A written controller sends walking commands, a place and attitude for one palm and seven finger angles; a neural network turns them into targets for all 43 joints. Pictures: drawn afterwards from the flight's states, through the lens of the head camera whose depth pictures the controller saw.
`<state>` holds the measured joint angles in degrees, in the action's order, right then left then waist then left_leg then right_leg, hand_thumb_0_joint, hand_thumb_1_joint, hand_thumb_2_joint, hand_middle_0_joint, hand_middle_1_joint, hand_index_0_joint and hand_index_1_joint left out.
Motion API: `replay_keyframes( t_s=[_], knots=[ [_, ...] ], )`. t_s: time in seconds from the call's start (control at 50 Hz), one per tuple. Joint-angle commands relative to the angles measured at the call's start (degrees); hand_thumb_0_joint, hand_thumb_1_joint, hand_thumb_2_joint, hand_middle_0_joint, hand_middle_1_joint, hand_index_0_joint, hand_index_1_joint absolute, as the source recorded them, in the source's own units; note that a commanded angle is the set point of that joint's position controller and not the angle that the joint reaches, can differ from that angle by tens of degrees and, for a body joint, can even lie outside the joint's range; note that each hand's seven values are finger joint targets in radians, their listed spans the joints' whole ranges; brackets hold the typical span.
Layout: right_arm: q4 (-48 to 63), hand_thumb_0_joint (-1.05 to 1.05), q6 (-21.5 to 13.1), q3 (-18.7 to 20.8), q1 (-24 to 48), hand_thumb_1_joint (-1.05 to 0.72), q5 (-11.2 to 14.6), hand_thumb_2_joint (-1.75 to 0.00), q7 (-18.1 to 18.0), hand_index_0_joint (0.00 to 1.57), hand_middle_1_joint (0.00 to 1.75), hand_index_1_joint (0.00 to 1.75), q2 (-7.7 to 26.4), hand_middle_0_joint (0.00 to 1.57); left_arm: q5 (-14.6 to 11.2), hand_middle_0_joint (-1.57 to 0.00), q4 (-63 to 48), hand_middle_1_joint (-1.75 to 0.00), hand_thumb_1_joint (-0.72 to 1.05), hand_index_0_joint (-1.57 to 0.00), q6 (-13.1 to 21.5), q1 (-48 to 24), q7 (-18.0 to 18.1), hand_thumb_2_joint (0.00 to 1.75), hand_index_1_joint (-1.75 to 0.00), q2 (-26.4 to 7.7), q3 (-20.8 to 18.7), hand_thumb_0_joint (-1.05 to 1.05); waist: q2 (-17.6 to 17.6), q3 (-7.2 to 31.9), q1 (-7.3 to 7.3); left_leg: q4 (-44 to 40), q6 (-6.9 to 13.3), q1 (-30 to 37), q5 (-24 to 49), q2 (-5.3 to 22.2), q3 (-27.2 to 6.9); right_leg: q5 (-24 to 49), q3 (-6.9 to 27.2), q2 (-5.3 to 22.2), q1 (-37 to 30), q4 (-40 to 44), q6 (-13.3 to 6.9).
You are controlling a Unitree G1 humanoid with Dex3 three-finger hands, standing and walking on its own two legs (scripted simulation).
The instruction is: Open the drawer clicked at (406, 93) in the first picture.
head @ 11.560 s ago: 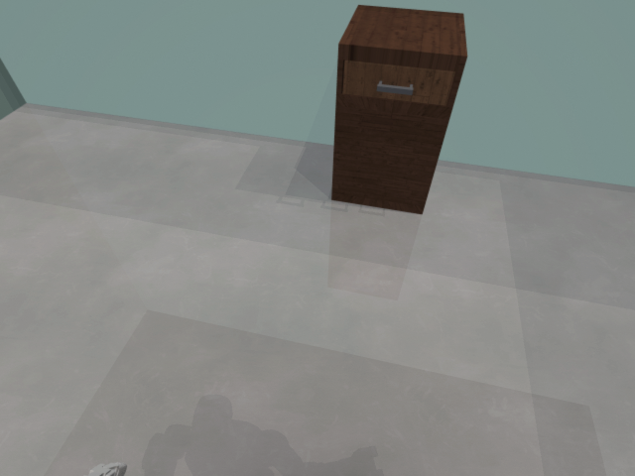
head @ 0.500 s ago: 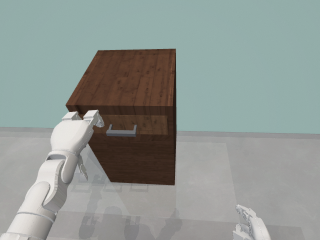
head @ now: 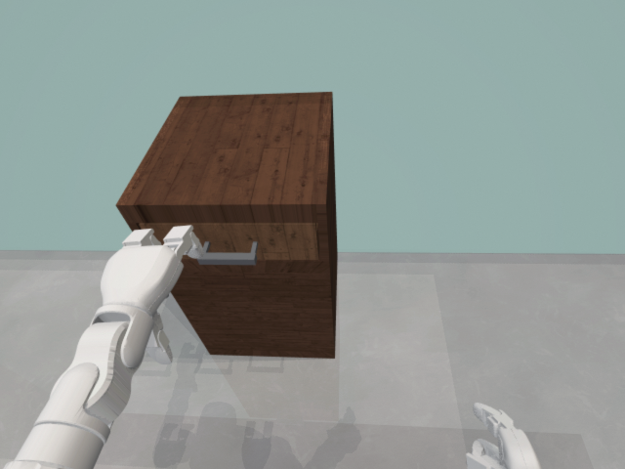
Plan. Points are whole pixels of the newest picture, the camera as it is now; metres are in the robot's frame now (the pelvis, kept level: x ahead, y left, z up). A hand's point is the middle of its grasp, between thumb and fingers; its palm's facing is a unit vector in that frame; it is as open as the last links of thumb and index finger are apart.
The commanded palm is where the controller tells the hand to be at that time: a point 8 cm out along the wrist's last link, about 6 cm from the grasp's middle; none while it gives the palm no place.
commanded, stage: move the hooked fingers above the handle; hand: left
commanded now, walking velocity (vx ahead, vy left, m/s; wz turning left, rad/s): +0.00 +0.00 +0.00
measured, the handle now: (229, 252) +0.56 +0.27 -0.16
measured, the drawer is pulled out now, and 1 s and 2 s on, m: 0.00 0.00 0.00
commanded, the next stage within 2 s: none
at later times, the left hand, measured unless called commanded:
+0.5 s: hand (192, 270) +0.39 +0.25 +0.00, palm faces -0.06 -0.06 -1.00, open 13.9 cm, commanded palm +0.38 +0.26 +0.05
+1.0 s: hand (209, 261) +0.46 +0.26 -0.07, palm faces -0.09 -0.04 -1.00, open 13.9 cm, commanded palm +0.45 +0.27 -0.01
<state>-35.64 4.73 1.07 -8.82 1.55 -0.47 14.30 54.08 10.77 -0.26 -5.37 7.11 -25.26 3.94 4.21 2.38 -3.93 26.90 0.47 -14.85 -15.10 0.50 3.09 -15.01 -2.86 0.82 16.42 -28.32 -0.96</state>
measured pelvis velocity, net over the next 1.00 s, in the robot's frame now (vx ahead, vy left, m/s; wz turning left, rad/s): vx -0.01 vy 0.02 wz -0.03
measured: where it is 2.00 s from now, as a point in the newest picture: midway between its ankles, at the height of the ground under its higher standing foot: outside the picture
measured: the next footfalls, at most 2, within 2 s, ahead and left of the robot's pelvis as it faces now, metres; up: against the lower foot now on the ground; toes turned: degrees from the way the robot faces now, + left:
none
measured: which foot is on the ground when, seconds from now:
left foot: down 0.00-1.00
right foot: down 0.00-1.00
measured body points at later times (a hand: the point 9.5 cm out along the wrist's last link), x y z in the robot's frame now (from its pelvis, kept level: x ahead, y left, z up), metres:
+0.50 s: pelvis +0.00 +0.00 -0.02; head +0.06 -0.01 +0.42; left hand +0.39 +0.25 +0.05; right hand +0.08 -0.27 -0.15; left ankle -0.01 +0.12 -0.74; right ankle +0.00 -0.11 -0.74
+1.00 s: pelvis -0.01 +0.02 -0.05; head +0.11 +0.03 +0.38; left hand +0.46 +0.26 -0.01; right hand +0.01 -0.25 -0.18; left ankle -0.01 +0.12 -0.74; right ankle +0.00 -0.11 -0.74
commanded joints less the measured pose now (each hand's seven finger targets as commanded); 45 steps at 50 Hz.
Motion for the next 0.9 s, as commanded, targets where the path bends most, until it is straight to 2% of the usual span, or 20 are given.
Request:
replay_keyframes(
  t_s=[0.0,0.08,0.12,0.2,0.22,0.26,0.3,0.36,0.38,0.44,0.46,0.52,0.56,0.62,0.68,0.7,0.78,0.84,0.86,0.88],
  knots=[
    [7.8,0.0,-2.6,2.2,4.5,-0.9,-0.3,-0.9,-1.3,0.2,0.3,0.3,6.1,0.2,1.3,-0.3,-4.2,-1.2,-0.5,-0.3,2.0,-19.5,2.2,0.3,-1.2,-14.3,-8.7,0.0,-6.0,11.2,0.91,-1.0,2.2,0.1,11.7,-2.4,0.0,11.5,2.6,-1.1,-4.9,2.8,-0.9],
    [6.7,0.0,-3.2,2.7,2.2,-0.9,-0.5,-0.9,-1.8,0.2,0.3,0.3,6.1,0.2,2.1,-0.3,-0.3,-1.2,-0.5,-0.3,5.2,-28.3,3.4,0.3,-1.2,-14.1,-7.6,0.0,-2.7,12.8,2.54,1.4,2.3,-0.8,10.2,-2.7,-0.3,9.8,2.8,-1.1,-1.2,1.3,-1.1],
    [6.1,0.0,-3.2,3.1,0.7,-0.9,-0.7,-0.9,-2.0,0.2,0.3,0.3,6.5,0.2,2.8,-0.3,3.4,-1.2,-0.5,-0.3,6.2,-30.6,4.0,0.3,-1.2,-15.6,-8.8,0.0,-4.3,14.1,3.2,3.1,2.5,-2.4,10.2,-2.8,-0.4,10.1,3.0,-1.3,-0.3,0.3,-0.9],
    [5.7,0.0,-3.1,3.9,-1.8,-0.9,-0.9,-0.9,-1.7,0.2,0.3,0.3,6.6,0.2,3.3,-0.3,7.8,-1.2,-0.5,-0.3,7.8,-34.3,5.4,0.3,-1.2,-12.9,-6.2,0.0,-2.1,17.2,4.2,5.9,2.3,-3.2,12.3,-2.8,-0.7,12.7,2.4,-1.5,2.8,-2.6,-1.3],
    [5.4,0.0,-2.9,4.2,-2.9,-0.9,-1.0,-0.9,-1.6,0.2,0.3,0.3,6.8,0.2,3.6,-0.3,9.9,-1.2,-0.5,-0.3,7.9,-35.3,5.8,0.3,-1.2,-13.7,-7.1,0.0,-4.7,17.6,4.42,6.1,2.4,-4.7,11.9,-2.6,-1.0,12.0,2.3,-1.7,2.7,-3.0,-1.2],
    [5.2,0.0,-2.6,4.4,-3.9,-0.9,-0.9,-0.9,-1.5,0.2,0.3,0.3,7.1,0.2,4.0,-0.3,13.2,-1.2,-0.5,-0.3,7.9,-36.5,6.6,0.3,-1.2,-13.6,-6.8,0.0,-3.7,17.6,4.7,7.0,2.4,-6.0,11.6,-2.6,-0.8,12.1,2.2,-1.7,4.4,-3.9,-1.3],
    [5.0,0.0,-2.2,4.8,-5.1,-0.9,-1.2,-0.9,-1.3,0.2,0.3,0.3,7.4,0.2,4.7,-0.3,14.4,-1.2,-0.5,-0.3,8.2,-37.6,7.5,0.3,-1.2,-14.5,-7.6,0.0,-2.6,20.8,4.37,8.0,2.4,-6.4,13.3,-2.5,-0.7,14.0,2.4,-1.7,4.0,-5.2,-1.4],
    [5.1,0.0,-1.3,5.1,-6.8,-0.9,-1.3,-0.9,-1.1,0.2,0.3,0.3,7.7,0.2,5.2,-0.3,18.1,-1.2,-0.5,-0.3,8.3,-36.2,9.0,0.3,-1.2,-17.1,-10.6,0.0,-3.4,22.2,3.64,8.8,2.3,-9.0,15.3,-2.4,-0.8,16.5,2.3,-2.0,2.9,-6.8,-1.6],
    [5.0,0.0,-1.1,5.2,-7.1,-0.9,-1.4,-0.9,-1.0,0.2,0.3,0.3,7.7,0.2,5.4,-0.3,18.8,-1.2,-0.5,-0.3,8.3,-36.7,9.5,0.3,-1.2,-16.3,-10.0,0.0,-3.1,22.9,4.03,9.3,2.4,-9.0,15.8,-2.3,-0.6,17.4,2.4,-2.0,3.2,-7.0,-1.5],
    [4.4,0.0,-0.5,5.5,-8.7,-0.9,-1.6,-0.9,-0.9,0.2,0.3,0.3,8.3,0.2,6.2,-0.3,22.0,-1.2,-0.5,-0.3,8.6,-37.1,11.0,0.3,-1.2,-18.8,-12.4,0.0,-4.1,23.6,4.23,10.0,2.5,-11.1,16.6,-2.1,-0.5,18.5,2.4,-2.2,3.3,-8.0,-1.5],
    [4.4,0.0,-0.4,5.6,-9.1,-0.9,-1.6,-0.9,-0.8,0.2,0.3,0.3,8.2,0.2,6.2,-0.3,23.0,-1.2,-0.5,-0.3,8.6,-37.4,11.3,0.3,-1.2,-16.6,-10.5,0.0,-3.3,23.0,4.74,10.1,2.4,-11.2,16.7,-2.0,-0.5,18.3,2.2,-2.2,4.5,-8.1,-1.5],
    [3.1,0.0,0.0,5.9,-10.6,-0.9,-1.9,-0.9,-0.8,0.2,0.3,0.3,8.8,0.2,7.1,-0.3,25.8,-1.2,-0.5,-0.3,9.3,-41.7,12.6,0.3,-1.2,-18.7,-11.7,0.0,-3.6,23.2,5.92,11.1,2.7,-12.3,15.2,-1.7,-0.6,15.8,2.1,-2.5,7.0,-8.7,-1.6],
    [2.7,0.0,0.1,6.1,-11.7,-0.9,-1.9,-0.9,-0.8,0.2,0.3,0.3,8.8,0.2,7.7,-0.3,27.0,-1.2,-0.5,-0.3,9.8,-44.1,13.4,0.3,-1.2,-18.3,-10.8,0.0,-1.3,24.2,6.55,11.8,2.5,-12.2,14.8,-1.7,-0.7,14.7,2.1,-2.6,9.0,-9.5,-1.6],
    [1.5,0.0,0.2,6.3,-13.4,-0.9,-2.4,-0.9,-0.8,0.2,0.3,0.3,9.1,0.2,8.2,-0.3,30.0,-1.2,-0.5,-0.3,10.6,-47.0,14.4,0.3,-1.2,-19.0,-11.2,0.0,-2.5,25.5,7.56,13.4,2.7,-13.5,15.3,-1.5,-1.0,14.7,2.0,-2.8,10.7,-10.4,-1.7],
    [0.9,0.0,0.5,6.5,-14.5,-0.9,-2.7,-0.9,-0.4,0.2,0.3,0.3,9.1,0.2,8.8,-0.3,32.3,-1.2,-0.5,-0.3,10.8,-48.9,15.3,0.3,-1.2,-16.8,-9.2,0.0,0.0,26.0,8.39,14.8,2.5,-13.0,15.4,-1.3,-1.3,12.9,1.6,-3.0,14.9,-11.7,-1.7],
    [0.7,0.0,0.6,6.4,-15.0,-0.9,-2.8,-0.9,-0.4,0.2,0.3,0.3,9.3,0.2,9.1,-0.3,33.3,-1.2,-0.5,-0.3,10.7,-49.6,15.6,0.3,-1.2,-17.8,-9.8,0.0,0.4,26.2,8.33,15.4,2.4,-13.6,15.3,-1.3,-1.5,12.4,1.5,-3.2,15.9,-12.3,-1.8],
    [-0.2,0.0,0.9,6.3,-16.5,-0.9,-3.2,-0.9,-0.1,0.2,0.3,0.3,9.7,0.2,9.9,-0.3,37.4,-1.2,-0.5,-0.3,9.7,-53.8,16.8,0.3,-1.2,-16.7,-8.4,0.0,-0.2,26.5,10.17,17.3,2.2,-14.8,14.8,-0.8,-2.5,10.2,0.8,-3.4,20.6,-13.9,-1.7],
    [-0.4,0.0,1.0,6.2,-17.6,-0.9,-3.7,-0.9,0.1,0.2,0.3,0.3,10.3,0.2,10.3,-0.3,38.5,-1.2,-0.5,-0.3,9.2,-56.6,17.5,0.3,-1.2,-19.7,-10.5,0.0,1.2,30.1,10.05,18.9,2.1,-14.9,16.5,-0.6,-3.0,10.6,0.7,-3.4,21.8,-15.7,-1.7],
    [-0.3,0.0,1.1,6.2,-17.7,-0.9,-3.8,-0.9,0.2,0.2,0.3,0.3,10.2,0.2,10.3,-0.3,39.3,-1.2,-0.5,-0.3,9.0,-56.0,17.6,0.3,-1.2,-19.0,-10.1,0.0,1.2,31.0,9.98,19.5,2.1,-15.1,16.8,-0.7,-2.9,11.0,0.7,-3.6,21.8,-16.2,-1.7],
    [-0.5,0.0,1.3,6.0,-17.9,-0.9,-3.9,-0.9,0.2,0.2,0.3,0.3,10.3,0.2,10.4,-0.3,40.8,-1.2,-0.5,-0.3,8.7,-56.1,17.7,0.3,-1.2,-19.6,-10.5,0.0,0.6,30.4,10.2,20.1,2.1,-16.2,16.9,-0.6,-2.8,11.2,0.7,-3.5,22.4,-16.5,-1.6]
  ],
)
